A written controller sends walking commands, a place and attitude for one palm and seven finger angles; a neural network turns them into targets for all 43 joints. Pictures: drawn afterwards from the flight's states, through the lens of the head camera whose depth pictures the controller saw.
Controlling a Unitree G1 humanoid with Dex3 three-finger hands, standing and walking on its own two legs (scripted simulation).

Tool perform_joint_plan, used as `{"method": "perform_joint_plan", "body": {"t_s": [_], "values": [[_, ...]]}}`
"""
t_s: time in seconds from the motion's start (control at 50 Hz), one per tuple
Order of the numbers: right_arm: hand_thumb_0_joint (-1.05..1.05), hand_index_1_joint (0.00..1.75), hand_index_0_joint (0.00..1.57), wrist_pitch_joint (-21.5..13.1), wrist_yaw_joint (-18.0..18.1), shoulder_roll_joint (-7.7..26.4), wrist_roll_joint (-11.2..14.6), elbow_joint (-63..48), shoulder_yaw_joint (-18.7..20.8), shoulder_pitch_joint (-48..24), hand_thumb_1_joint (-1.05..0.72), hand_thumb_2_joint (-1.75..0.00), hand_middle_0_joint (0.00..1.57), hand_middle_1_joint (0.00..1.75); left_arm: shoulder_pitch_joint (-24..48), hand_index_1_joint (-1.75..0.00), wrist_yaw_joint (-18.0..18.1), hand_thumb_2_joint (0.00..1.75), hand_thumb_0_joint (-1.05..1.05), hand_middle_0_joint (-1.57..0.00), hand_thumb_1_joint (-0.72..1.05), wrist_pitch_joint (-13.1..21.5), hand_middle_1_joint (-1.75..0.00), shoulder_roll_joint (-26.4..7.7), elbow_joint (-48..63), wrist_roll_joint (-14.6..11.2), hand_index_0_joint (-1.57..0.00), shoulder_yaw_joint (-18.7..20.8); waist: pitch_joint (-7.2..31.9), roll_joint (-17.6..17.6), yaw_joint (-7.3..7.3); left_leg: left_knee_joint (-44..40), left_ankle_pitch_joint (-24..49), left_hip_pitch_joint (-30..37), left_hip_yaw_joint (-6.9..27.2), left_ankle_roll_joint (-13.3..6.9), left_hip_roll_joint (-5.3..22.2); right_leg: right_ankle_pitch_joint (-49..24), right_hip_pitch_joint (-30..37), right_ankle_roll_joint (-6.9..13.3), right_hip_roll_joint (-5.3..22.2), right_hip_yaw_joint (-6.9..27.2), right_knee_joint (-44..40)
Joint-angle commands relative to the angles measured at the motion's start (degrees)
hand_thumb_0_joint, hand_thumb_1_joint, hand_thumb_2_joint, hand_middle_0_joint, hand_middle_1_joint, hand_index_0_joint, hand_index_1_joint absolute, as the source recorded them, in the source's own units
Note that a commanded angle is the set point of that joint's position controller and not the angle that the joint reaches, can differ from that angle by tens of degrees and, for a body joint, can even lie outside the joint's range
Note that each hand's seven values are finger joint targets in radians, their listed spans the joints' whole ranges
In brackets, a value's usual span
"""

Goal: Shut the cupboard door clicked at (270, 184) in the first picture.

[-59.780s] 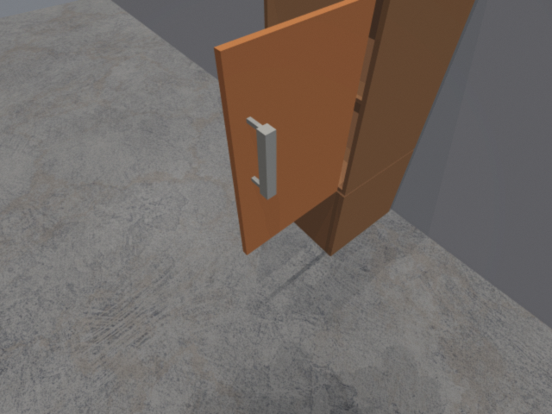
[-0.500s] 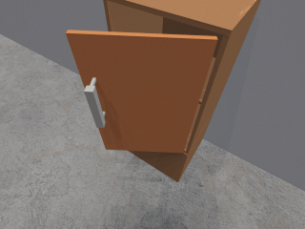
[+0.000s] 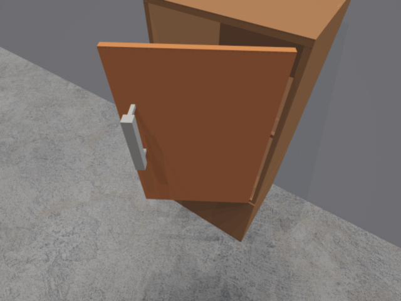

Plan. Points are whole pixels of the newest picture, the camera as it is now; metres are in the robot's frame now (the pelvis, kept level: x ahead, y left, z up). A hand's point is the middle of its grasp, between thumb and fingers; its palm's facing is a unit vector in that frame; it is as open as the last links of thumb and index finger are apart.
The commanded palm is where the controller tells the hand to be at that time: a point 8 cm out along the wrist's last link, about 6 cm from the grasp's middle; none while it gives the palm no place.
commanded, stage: raise the hand and make a fist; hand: left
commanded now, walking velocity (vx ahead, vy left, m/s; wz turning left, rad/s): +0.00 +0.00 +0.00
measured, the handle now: (137, 138) +0.48 +0.20 +0.02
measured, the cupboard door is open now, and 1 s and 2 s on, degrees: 31 31 31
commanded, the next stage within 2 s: bring the fist close to the handle in 1.98 s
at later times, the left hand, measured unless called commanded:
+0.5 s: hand out of the picture +0.11 +0.18 -0.07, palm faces +0.09 -1.00 -0.02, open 6.1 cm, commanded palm +0.11 +0.23 -0.04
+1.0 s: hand (102, 286) +0.15 +0.19 -0.02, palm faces +0.03 -1.00 -0.05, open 3.8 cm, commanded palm +0.12 +0.24 -0.01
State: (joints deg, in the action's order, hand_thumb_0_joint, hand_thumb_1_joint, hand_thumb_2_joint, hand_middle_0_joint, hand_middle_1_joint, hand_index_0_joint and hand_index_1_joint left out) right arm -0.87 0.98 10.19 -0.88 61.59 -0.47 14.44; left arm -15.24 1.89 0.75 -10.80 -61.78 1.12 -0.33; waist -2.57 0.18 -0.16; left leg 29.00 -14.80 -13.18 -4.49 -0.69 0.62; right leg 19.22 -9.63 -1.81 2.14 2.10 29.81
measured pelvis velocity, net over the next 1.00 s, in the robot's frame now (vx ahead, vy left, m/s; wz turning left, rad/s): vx -0.05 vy -0.01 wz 0.04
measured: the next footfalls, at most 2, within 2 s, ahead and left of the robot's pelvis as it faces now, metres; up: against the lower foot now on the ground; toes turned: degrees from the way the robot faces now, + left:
none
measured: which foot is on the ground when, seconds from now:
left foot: down 0.00-1.00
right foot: down 0.00-1.00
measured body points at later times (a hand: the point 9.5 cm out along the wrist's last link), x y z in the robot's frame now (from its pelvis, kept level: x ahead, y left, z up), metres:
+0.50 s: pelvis -0.05 -0.03 -0.10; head -0.01 -0.02 +0.35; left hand +0.10 +0.23 -0.06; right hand +0.20 -0.26 -0.13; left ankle +0.01 +0.11 -0.74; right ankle -0.03 -0.14 -0.74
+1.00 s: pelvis -0.05 -0.01 -0.08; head +0.00 +0.00 +0.37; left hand +0.14 +0.25 -0.01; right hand +0.12 -0.25 -0.16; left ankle +0.01 +0.11 -0.74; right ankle -0.03 -0.14 -0.74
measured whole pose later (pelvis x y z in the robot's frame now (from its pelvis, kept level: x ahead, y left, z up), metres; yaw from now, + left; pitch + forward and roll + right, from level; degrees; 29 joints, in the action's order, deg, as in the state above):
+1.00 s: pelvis -0.05 -0.01 -0.08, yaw +3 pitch +12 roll -3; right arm -13.7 4.0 13.8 1.3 31.8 0.6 17.4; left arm -25.9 -15.5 21.1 -14.2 5.0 -16.5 9.5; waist 6.8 -2.0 0.1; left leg 64.8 -25.8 -50.8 1.0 -0.2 2.6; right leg 30.9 -44.0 -0.6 1.1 -3.6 63.3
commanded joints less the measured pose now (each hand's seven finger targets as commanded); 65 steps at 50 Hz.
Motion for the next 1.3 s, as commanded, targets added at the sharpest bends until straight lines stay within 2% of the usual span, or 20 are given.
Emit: {"method": "perform_joint_plan", "body": {"t_s": [0.0, 0.02, 0.04, 0.06, 0.08, 0.1, 0.12, 0.14, 0.16, 0.18, 0.24, 0.28, 0.32, 0.38, 0.44, 0.54, 0.7, 0.8, 0.92, 1.28], "values": [[0.0, 0.3, 0.2, -1.1, 0.3, 6.8, 0.2, -1.9, 1.6, 0.7, -0.9, -0.9, 0.2, 0.3, -2.8, -0.3, 0.3, 0.9, 0.0, -0.2, 0.9, 0.7, -0.3, -7.2, 2.0, -0.1, -0.2, 1.2, 0.4, 0.5, -0.06, -5.4, 10.4, 3.2, 5.4, -1.5, 5.1, -12.5, -3.6, 3.1, 2.9, 2.6, -5.6], [0.0, 0.3, 0.2, -1.1, 0.3, 7.2, 0.2, -1.9, 1.7, 0.3, -0.9, -0.9, 0.2, 0.3, -2.4, -0.3, 0.3, 0.9, 0.0, -0.2, 0.9, 0.7, -0.3, -7.4, 2.0, -0.2, -0.2, 1.2, 0.5, 0.1, 0.1, -5.3, 10.6, 3.4, 5.2, -1.4, 5.2, -12.9, -3.8, 3.1, 2.9, 2.7, -5.5], [0.0, 0.3, 0.2, -1.1, 0.1, 7.8, 0.8, -5.4, 1.9, -2.4, -0.9, -0.9, 0.2, 0.3, -7.2, -0.3, 2.5, 0.9, 0.0, -0.2, 0.9, 1.3, -0.3, -6.0, 0.6, 0.4, -0.2, 1.2, 0.6, 4.0, -1.16, 6.1, 18.3, 1.5, 4.3, 0.2, 7.0, -29.8, -4.0, 2.0, 5.8, 5.4, -7.1], [0.0, 0.3, 0.2, -12.4, 5.3, 18.5, 1.5, -19.2, 4.2, 3.3, -0.9, -0.9, 0.2, 0.3, 43.7, -0.3, 3.2, 0.9, 0.0, -0.2, 0.9, 17.7, -0.3, -42.9, 96.3, -6.7, -0.2, 27.6, 24.3, -2.1, 7.55, 6.8, 27.0, 20.6, 5.6, -1.3, 3.1, -32.0, -3.5, 2.6, -0.5, -4.0, 7.4], [0.0, 0.3, 0.2, -17.0, 6.7, 11.5, 4.4, -20.3, 1.5, -1.1, -0.9, -0.9, 0.2, 0.3, -0.3, -0.32, 2.9, 0.9, 0.0, -0.22, 0.9, 12.3, -0.32, -10.5, 74.1, -7.7, -0.22, 4.1, 32.3, -22.6, 0.74, 2.0, 36.2, 25.0, 7.7, -0.3, 4.1, -14.0, -10.9, 2.1, -2.7, -7.1, 12.8], [0.0, 0.3, 0.2, -19.3, 5.2, 8.7, 3.3, -21.8, 2.0, -3.2, -0.9, -0.9, 0.2, 0.3, -14.0, -0.34, 2.9, 0.9, 0.0, -0.24, 0.9, 4.3, -0.34, 2.7, 73.0, -11.4, -0.24, -0.3, 26.5, -23.6, -0.56, -0.9, 41.1, 18.0, 7.2, 2.9, 3.9, -5.4, -11.0, 2.2, -2.6, -8.2, 12.6], [0.0, 0.3, 0.2, -20.6, 3.4, 8.3, 3.7, -20.1, 2.6, -0.9, -0.9, -0.9, 0.2, 0.3, -5.5, -0.36, 3.5, 0.9, 0.0, -0.25, 0.9, 4.2, -0.36, 0.5, 68.3, -10.0, -0.25, 0.8, 12.2, -10.4, 3.02, 0.1, 29.2, 6.0, 8.2, 2.7, 3.4, -3.7, -15.6, 1.6, -2.0, -7.4, 10.1], [0.0, 0.3, 0.2, -20.7, 2.6, 9.8, 3.0, -22.3, 4.2, -1.5, -0.9, -0.9, 0.2, 0.3, -3.9, -0.38, 2.3, 0.9, 0.0, -0.27, 0.9, 6.4, -0.38, 0.7, 65.0, -10.2, -0.27, 3.0, 2.7, -4.9, 3.37, 2.3, 15.6, -2.1, 8.0, 2.1, 2.0, -3.9, -18.7, 2.0, -2.1, -8.3, 6.1], [0.0, 0.3, 0.2, -20.9, 2.0, 10.4, 2.4, -24.0, 4.9, -2.7, -0.9, -0.9, 0.2, 0.3, -8.3, -0.4, 0.7, 0.9, 0.0, -0.29, 0.9, 9.6, -0.4, -0.9, 59.2, -10.4, -0.29, 5.8, -0.4, 2.8, 2.8, 5.6, 5.2, -9.6, 7.2, 1.5, 0.5, -3.5, -21.5, 2.2, -1.9, -8.9, 4.7], [0.0, 0.3, 0.2, -20.8, 1.5, 9.8, 1.8, -25.6, 5.1, -4.2, -0.9, -0.9, 0.2, 0.3, -15.9, -0.42, -2.0, 0.9, 0.0, -0.31, 0.9, 14.0, -0.42, 0.7, 53.5, -11.6, -0.31, 6.9, -1.1, 9.7, 1.08, 8.9, 1.9, -14.7, 6.8, 1.2, -0.2, -1.5, -24.4, 2.2, -2.1, -9.0, 6.3], [0.0, 0.3, 0.2, -19.6, -1.1, 9.4, 0.7, -29.7, 6.6, -6.1, -0.9, -0.9, 0.2, 0.3, -25.8, -0.48, -13.7, 0.9, 0.0, -0.36, 0.9, 29.1, -0.48, 1.5, 49.8, -13.9, -0.36, 10.2, 10.0, 12.2, -3.9, 20.2, 8.9, -22.2, 4.6, 2.4, -1.0, -11.4, -27.5, 3.2, -2.7, -8.8, 20.6], [0.0, 0.3, 0.2, -19.4, -1.8, 10.0, 0.9, -32.8, 7.1, -8.0, -0.9, -0.9, 0.2, 0.3, -20.1, -0.52, -21.7, 0.9, 0.0, -0.4, 0.9, 37.3, -0.52, -3.4, 51.6, -15.2, -0.4, 12.4, 13.4, 8.0, -3.52, 26.6, 3.4, -28.5, 3.8, 2.1, -1.7, -7.5, -32.4, 3.4, -1.9, -5.4, 25.7], [0.0, 0.3, 0.2, -18.1, -1.5, 10.4, 1.8, -37.1, 7.0, -8.7, -0.9, -0.9, 0.2, 0.3, -17.5, -0.56, -24.9, 0.9, 0.0, -0.44, 0.9, 35.8, -0.56, -8.5, 54.4, -17.5, -0.44, 17.0, 16.7, 0.4, -5.17, 28.4, -1.2, -31.1, 2.5, 1.1, -2.4, 0.4, -32.3, 3.9, -1.3, -2.0, 25.8], [0.0, 0.3, 0.2, -17.3, 0.5, 10.3, 2.9, -42.0, 6.2, -8.8, -0.9, -0.9, 0.2, 0.3, -8.8, -0.62, -24.4, 0.9, 0.0, -0.49, 0.9, 31.0, -0.62, -10.9, 67.1, -21.0, -0.49, 18.8, 21.5, -2.9, -3.95, 30.5, -7.4, -31.8, 3.0, 0.1, -2.0, 13.1, -34.0, 3.0, -1.4, 1.7, 22.5], [0.0, 0.3, 0.2, -17.8, 2.0, 9.8, 2.8, -42.3, 5.3, -6.3, -0.9, -0.9, 0.2, 0.3, -0.6, -0.68, -21.6, 0.9, 0.0, -0.55, 0.9, 31.8, -0.68, -10.7, 81.5, -20.7, -0.55, 15.3, 22.7, -4.5, -0.56, 33.2, -8.4, -30.8, 4.7, -0.9, -0.5, 15.9, -36.7, 2.8, -2.1, 3.0, 21.6], [0.0, 0.3, 0.2, -18.6, 4.3, 10.0, 2.9, -38.9, 3.9, -4.5, -0.9, -0.9, 0.2, 0.3, 1.2, -0.78, -22.1, 0.9, 0.0, -0.64, 0.9, 30.2, -0.78, -10.1, 80.4, -19.3, -0.64, 10.7, 17.0, -2.7, 3.05, 34.8, -10.2, -33.4, 6.3, -1.5, 0.5, 16.4, -40.4, 2.5, -3.1, 2.2, 21.3], [0.0, 0.3, 0.2, -16.7, 4.4, 8.5, 3.2, -40.2, 3.7, -5.9, -0.9, -0.9, 0.2, 0.3, -9.3, -0.94, -20.7, 0.9, 0.0, -0.79, 0.9, 18.2, -0.94, -13.1, 75.2, -20.7, -0.79, 18.9, 21.2, -1.5, -2.7, 29.5, -5.3, -31.2, 6.4, -0.8, -0.1, 12.3, -30.6, 2.2, -2.2, 0.9, 19.4], [0.0, 0.3, 0.2, -16.6, 3.7, 8.4, 2.3, -39.7, 3.4, -4.9, -0.9, -0.9, 0.2, 0.3, -9.0, -1.04, -17.2, 0.9, 0.0, -0.88, 0.9, 21.6, -1.04, -10.5, 76.7, -19.9, -0.88, 16.6, 18.5, 0.5, -1.58, 27.1, -3.6, -29.5, 6.9, -0.6, 0.0, 6.8, -31.9, 2.4, -2.9, -2.6, 21.4], [0.0, 0.3, 0.2, -17.1, 3.2, 10.0, 2.4, -40.5, 3.4, -3.3, -0.9, -0.9, 0.2, 0.3, -7.8, -1.16, -17.6, 0.9, 0.0, -0.99, 0.9, 24.5, -1.16, -9.4, 79.0, -18.7, -0.99, 12.2, 18.3, -3.2, -0.15, 24.5, -6.6, -26.4, 7.4, -0.7, -0.1, 7.9, -34.3, 2.9, -3.3, -4.8, 22.3], [0.0, 0.3, 0.2, -13.5, 2.8, 10.4, 2.5, -42.8, 1.6, -2.2, -0.9, -0.9, 0.2, 0.3, -3.7, -1.5, -16.8, 0.9, 0.0, -1.3, 0.9, 18.7, -1.5, -10.6, 81.0, -17.9, -1.3, 12.6, 16.6, -4.5, 0.39, 19.1, -5.8, -19.9, 8.5, -0.2, 0.2, 2.5, -29.4, 3.1, -4.4, -7.1, 19.3]]}}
